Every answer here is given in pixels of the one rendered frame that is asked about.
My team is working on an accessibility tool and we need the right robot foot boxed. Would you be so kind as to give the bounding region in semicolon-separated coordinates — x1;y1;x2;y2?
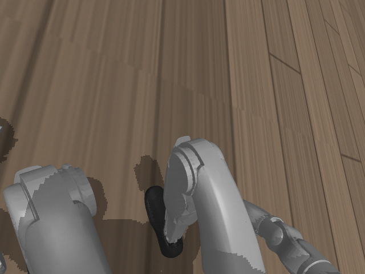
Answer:
144;186;183;258

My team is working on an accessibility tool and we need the right robot hand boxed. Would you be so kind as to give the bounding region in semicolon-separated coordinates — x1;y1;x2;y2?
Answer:
243;200;272;237

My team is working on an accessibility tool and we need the right robot arm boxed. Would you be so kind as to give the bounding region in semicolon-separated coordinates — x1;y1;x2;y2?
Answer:
258;216;341;274

